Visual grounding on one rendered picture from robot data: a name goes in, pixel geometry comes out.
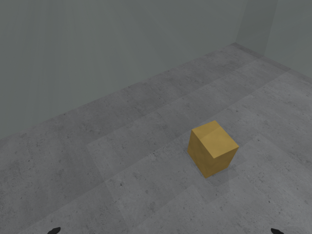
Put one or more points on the carton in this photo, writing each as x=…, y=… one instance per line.
x=211, y=148

